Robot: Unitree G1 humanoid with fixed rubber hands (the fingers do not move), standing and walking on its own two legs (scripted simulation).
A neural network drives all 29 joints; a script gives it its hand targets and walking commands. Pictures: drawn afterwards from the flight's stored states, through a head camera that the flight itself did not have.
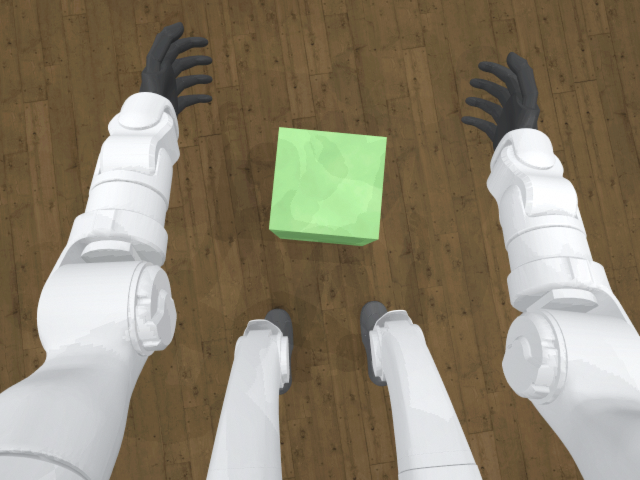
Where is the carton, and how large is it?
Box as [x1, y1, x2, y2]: [269, 127, 386, 245]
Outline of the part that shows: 279,127 269,229 280,238 363,245 377,239 386,137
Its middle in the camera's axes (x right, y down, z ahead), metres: +0.02 -0.10 +0.86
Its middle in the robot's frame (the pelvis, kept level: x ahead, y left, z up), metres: +0.49 -0.02 -0.52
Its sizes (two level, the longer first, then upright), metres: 0.210 0.200 0.250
